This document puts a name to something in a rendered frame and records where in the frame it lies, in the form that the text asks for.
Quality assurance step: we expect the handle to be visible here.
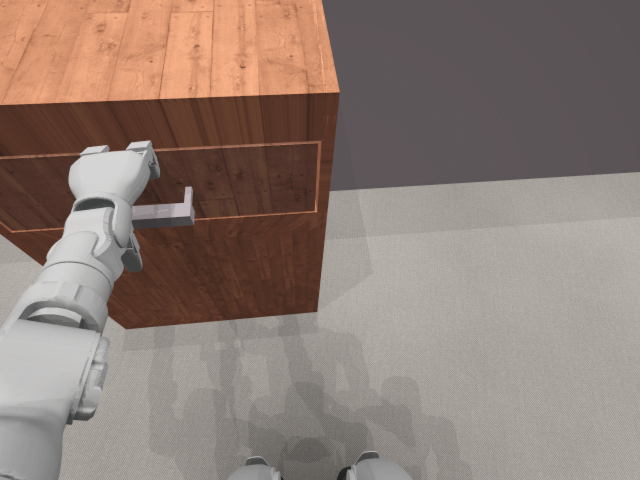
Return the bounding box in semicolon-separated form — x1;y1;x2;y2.
132;187;195;229

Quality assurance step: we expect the left robot shin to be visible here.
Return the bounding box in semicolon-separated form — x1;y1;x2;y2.
245;456;271;469

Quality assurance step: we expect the cabinet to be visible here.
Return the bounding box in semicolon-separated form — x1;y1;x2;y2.
0;0;340;329

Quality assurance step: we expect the left robot upper arm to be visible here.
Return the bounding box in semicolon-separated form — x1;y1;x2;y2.
0;319;110;480

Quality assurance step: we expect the right robot shin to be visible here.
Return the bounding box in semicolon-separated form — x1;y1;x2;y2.
354;451;379;465

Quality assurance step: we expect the left robot hand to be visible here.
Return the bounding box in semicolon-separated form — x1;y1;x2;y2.
68;140;160;272

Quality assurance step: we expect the drawer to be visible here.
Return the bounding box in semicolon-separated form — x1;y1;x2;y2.
0;141;318;231

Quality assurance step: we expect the robot shin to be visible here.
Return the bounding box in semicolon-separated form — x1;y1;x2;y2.
245;456;271;469
354;451;379;465

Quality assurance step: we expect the robot left forearm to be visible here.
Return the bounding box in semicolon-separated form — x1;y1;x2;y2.
0;192;133;345

